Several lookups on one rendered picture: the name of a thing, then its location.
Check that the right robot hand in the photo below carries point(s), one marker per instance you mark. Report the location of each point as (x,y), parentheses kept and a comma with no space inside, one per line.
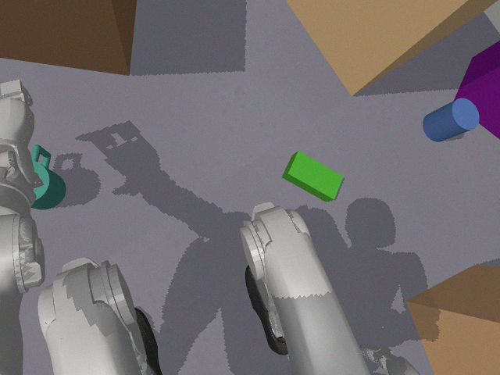
(386,360)

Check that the left robot foot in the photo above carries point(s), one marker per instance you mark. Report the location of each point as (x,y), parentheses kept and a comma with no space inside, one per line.
(149,341)

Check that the left robot hand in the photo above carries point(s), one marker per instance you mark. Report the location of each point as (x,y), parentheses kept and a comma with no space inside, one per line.
(16,118)

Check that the right robot foot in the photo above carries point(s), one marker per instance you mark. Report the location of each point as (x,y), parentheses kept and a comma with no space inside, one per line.
(277,344)

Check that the left robot arm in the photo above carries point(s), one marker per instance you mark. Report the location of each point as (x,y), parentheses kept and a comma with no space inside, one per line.
(22,258)

